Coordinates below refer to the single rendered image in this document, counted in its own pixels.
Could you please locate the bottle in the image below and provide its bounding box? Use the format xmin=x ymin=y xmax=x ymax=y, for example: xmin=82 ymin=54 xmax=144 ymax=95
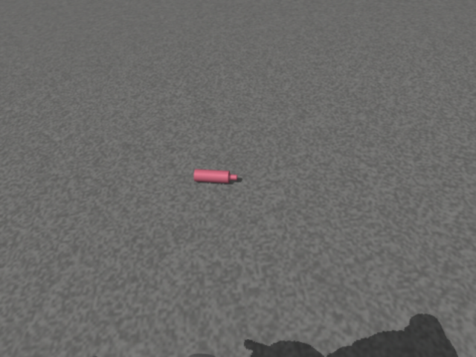
xmin=193 ymin=169 xmax=237 ymax=183

